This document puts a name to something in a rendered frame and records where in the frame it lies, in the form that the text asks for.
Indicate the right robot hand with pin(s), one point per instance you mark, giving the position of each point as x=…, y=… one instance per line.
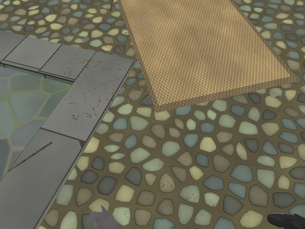
x=285, y=221

